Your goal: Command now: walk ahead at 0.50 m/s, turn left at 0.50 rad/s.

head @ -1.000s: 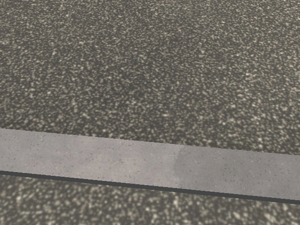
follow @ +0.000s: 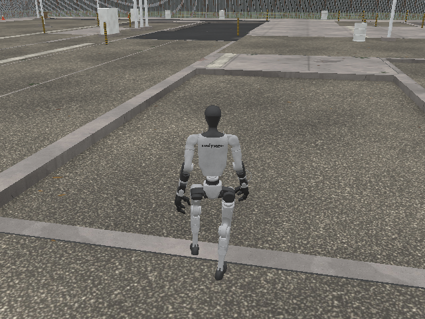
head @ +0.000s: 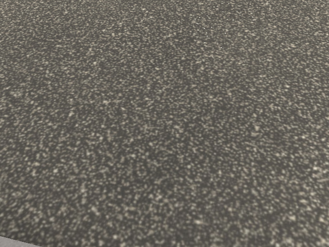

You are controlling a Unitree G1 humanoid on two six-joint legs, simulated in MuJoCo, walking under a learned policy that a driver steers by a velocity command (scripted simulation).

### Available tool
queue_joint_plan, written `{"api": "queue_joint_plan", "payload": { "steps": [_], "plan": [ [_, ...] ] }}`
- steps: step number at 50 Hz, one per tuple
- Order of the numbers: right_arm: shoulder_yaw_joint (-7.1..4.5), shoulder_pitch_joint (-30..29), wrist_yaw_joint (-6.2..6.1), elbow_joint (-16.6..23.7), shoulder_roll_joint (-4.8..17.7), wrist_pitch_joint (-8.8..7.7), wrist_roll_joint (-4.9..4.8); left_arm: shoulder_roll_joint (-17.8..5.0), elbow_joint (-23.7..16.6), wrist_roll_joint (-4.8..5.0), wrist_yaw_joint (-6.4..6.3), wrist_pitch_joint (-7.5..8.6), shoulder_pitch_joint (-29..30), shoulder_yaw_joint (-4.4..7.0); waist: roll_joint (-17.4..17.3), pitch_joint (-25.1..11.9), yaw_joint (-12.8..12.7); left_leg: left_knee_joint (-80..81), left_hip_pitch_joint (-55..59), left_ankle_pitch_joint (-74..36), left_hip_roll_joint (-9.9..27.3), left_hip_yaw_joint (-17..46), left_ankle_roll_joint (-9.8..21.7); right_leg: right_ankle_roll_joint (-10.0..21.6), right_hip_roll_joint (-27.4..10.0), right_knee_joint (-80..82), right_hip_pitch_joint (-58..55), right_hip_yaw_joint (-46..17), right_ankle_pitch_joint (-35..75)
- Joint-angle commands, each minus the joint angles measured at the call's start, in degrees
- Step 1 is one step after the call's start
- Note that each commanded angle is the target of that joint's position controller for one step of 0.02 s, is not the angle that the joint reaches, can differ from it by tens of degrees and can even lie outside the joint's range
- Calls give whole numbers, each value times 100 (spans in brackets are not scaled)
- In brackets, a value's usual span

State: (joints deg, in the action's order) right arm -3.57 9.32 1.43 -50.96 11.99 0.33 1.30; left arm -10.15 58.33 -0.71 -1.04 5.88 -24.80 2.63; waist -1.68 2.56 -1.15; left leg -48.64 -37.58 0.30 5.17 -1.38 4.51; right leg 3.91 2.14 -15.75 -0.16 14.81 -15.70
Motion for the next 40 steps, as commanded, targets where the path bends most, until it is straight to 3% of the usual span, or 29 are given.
{"api": "queue_joint_plan", "payload": {
  "steps": [1, 4, 6, 8, 9, 10, 11, 12, 13, 14, 15, 16, 18, 19, 20, 21, 22, 24, 25, 26, 29, 30, 31, 33, 36, 39, 40],
  "plan": [
    [75, -618, 80, 548, 54, -83, 22, -714, -194, 20, -74, 37, -236, 96, 473, 499, -60, 856, 146, -264, -128, -447, 90, 200, -1617, 500, 298, -351, 3183],
    [62, -799, 116, 663, 123, -132, 26, -810, -70, -21, -100, -62, -369, 83, 618, 400, -81, 1337, 500, 361, -368, -590, 267, 260, -1710, 218, -283, -259, 4114],
    [15, -311, 58, 476, 224, -172, 41, -908, -22, -54, -115, -129, -222, 95, 817, 86, 179, 1282, 1168, 963, -640, -630, 477, 332, -1793, -430, -521, -157, 5592],
    [-92, 715, -3, 89, 423, -268, 87, -929, -17, -73, -102, -248, -115, 84, 671, -421, 622, 1822, 2358, 1287, -947, -556, 728, 312, -1734, -1885, -449, -102, 5629],
    [-196, 1607, -63, -162, 716, -335, 173, -867, -132, -23, -97, -281, 44, 56, 321, -899, 1058, 2225, 3747, 991, -480, 122, 984, 189, -1573, -3293, 477, -36, 4508],
    [-339, 1969, -144, -191, 1329, -346, 217, -338, -389, 160, 53, -262, -487, -67, -1072, -1670, 827, 2430, 5899, 789, 1428, 2756, 1833, -117, -575, -5628, 2933, -64, -124],
    [-347, 1826, -158, -131, 1348, -267, -17, -799, -385, 106, 44, -262, -109, 84, -442, -1703, 863, 3082, 5667, 503, 1856, 3705, 1975, -158, -127, -6405, 3664, -1099, -1503],
    [-295, 1321, -169, -79, 1228, -274, -78, -885, -584, 137, 51, -212, 534, 132, -51, -846, 736, 3229, 4855, -2, 1628, 2570, 1666, -76, -438, -6171, 3865, -1594, -979],
    [-210, 927, -150, -65, 897, -322, -59, -852, -526, 199, 42, -169, 510, 139, 234, -430, 472, 3411, 3974, -572, 1398, 1862, 1386, -14, -582, -5600, 3411, -1751, -585],
    [-140, 680, -153, -81, 635, -381, -55, -680, -385, 128, 24, -230, 340, 125, 192, -134, 214, 3565, 3434, -861, 1129, 1254, 1048, -11, -723, -5161, 3044, -1775, -438],
    [-82, 563, -174, -98, 437, -437, -87, -548, -308, 4, 25, -343, 136, 105, -2, -55, 48, 3707, 3048, -778, 926, 859, 791, -50, -793, -4831, 2687, -1797, -324],
    [-42, 571, -170, -88, 324, -504, -80, -468, -217, -34, 42, -446, 1, 104, -63, -84, -3, 3822, 2891, -662, 809, 664, 657, -81, -772, -4664, 2443, -1791, -200],
    [-71, 805, -174, -194, 518, -596, -98, -590, -289, -91, 148, -608, 193, 180, -81, -34, -53, 3948, 3016, -816, 720, 442, 555, -111, -708, -4504, 2674, -1745, 88],
    [-104, 887, -182, -202, 657, -609, -87, -602, -386, -54, 182, -635, 394, 192, -111, 35, -35, 4002, 3098, -945, 741, 314, 489, -138, -726, -4349, 2929, -1767, 322],
    [-150, 1081, -191, -295, 758, -594, -63, -548, -471, -126, 212, -683, 592, 159, -174, 38, 59, 3962, 3133, -1242, 735, 123, 453, -186, -693, -4458, 3074, -1632, 513],
    [-152, 1200, -197, -319, 779, -564, -66, -585, -516, -91, 226, -722, 649, 166, -207, 43, 69, 3941, 3240, -1315, 741, 33, 447, -185, -736, -4381, 3293, -1725, 714],
    [-171, 1346, -193, -358, 832, -597, 46, -645, -484, -108, 239, -767, 613, 200, -274, -75, 110, 3717, 3411, -1136, 814, -35, 527, -124, -727, -4708, 3495, -1666, 1147],
    [-148, 1484, -197, -362, 777, -616, 43, -729, -538, -118, 267, -793, 749, 253, -118, 23, 156, 3605, 3432, -627, 892, 8, 558, -82, -726, -4784, 3911, -1845, 1390],
    [-115, 1363, -194, -312, 729, -658, 46, -770, -675, -66, 301, -767, 1064, 294, -142, 248, 124, 3663, 3380, 25, 736, -80, 520, -83, -678, -4486, 4188, -1772, 1704],
    [-75, 1501, -241, -464, 594, -731, -9, -791, -811, -94, 315, -740, 1467, 338, -215, 443, 159, 3638, 3667, 411, 860, 21, 421, -66, -743, -4223, 4612, -2009, 1923],
    [-72, 1824, -286, -594, 673, -866, 9, -781, -934, -155, 318, -690, 1771, 378, -188, 625, 265, 3426, 4133, 127, 1072, -13, 416, -36, -655, -3937, 5193, -2056, 2125],
    [-71, 1583, -299, -563, 694, -898, 10, -783, -1060, -98, 333, -666, 1965, 370, -41, 761, 141, 3370, 3566, 502, 940, -297, 361, -92, -625, -3187, 4803, -1968, 2670],
    [-72, 1611, -316, -579, 706, -943, 55, -816, -1087, -102, 358, -655, 2033, 385, -98, 731, 170, 3193, 3554, 572, 980, -360, 378, -81, -607, -3091, 4680, -1809, 3082],
    [-44, 1762, -356, -596, 652, -936, 95, -744, -1140, -153, 366, -656, 2143, 367, -79, 527, 292, 2706, 3677, 821, 1000, -510, 315, -30, -579, -2957, 4601, -1697, 3499],
    [-40, 2100, -384, -676, 630, -990, 168, -641, -1322, -124, 424, -543, 2780, 294, -7, 812, 644, 2145, 3781, 1110, 1069, -673, 212, 48, -579, -2261, 4672, -1409, 3965],
    [-2, 2325, -463, -725, 540, -881, 189, -533, -1506, -131, 541, -508, 3335, 195, 51, 1096, 935, 1678, 3919, 1012, 1109, -786, 141, 98, -582, -1375, 4542, -1084, 4151],
    [22, 2405, -509, -718, 495, -851, 195, -444, -1549, -176, 609, -489, 3395, 143, 190, 1118, 1005, 1465, 3875, 952, 1083, -875, 86, 116, -543, -1069, 4310, -953, 4316]
  ]
}}
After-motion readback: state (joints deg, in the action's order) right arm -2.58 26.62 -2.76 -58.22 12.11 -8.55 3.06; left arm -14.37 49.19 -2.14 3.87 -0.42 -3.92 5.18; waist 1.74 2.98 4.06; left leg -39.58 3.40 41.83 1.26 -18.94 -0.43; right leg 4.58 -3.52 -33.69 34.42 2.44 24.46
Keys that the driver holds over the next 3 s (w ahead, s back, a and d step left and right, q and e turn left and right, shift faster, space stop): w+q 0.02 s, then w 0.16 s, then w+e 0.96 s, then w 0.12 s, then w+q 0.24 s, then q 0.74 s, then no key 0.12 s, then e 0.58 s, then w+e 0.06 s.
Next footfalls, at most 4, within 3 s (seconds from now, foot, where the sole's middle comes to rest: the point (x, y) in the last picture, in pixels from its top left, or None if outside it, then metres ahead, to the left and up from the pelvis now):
0.18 left None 0.23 0.10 -0.78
0.92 right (203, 236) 0.61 -0.12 -0.95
1.34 left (179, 186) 0.86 -0.01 -0.95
1.80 right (224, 169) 0.97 -0.25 -0.95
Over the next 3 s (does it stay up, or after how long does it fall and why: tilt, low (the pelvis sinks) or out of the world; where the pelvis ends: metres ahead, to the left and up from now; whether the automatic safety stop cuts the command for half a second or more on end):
stays up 0.85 -0.13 -0.17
